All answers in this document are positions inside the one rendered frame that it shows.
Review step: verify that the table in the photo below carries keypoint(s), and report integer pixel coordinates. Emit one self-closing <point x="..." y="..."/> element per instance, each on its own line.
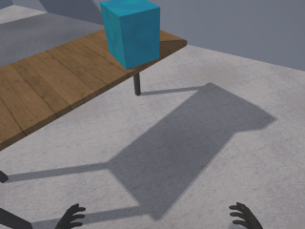
<point x="39" y="89"/>

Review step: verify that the right robot hand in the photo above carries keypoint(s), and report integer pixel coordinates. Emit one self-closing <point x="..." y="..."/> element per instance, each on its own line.
<point x="250" y="221"/>

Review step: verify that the left robot hand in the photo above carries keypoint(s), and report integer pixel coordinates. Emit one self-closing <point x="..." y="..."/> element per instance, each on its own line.
<point x="65" y="221"/>

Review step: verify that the carton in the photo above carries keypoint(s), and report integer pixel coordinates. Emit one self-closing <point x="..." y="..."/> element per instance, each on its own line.
<point x="132" y="29"/>

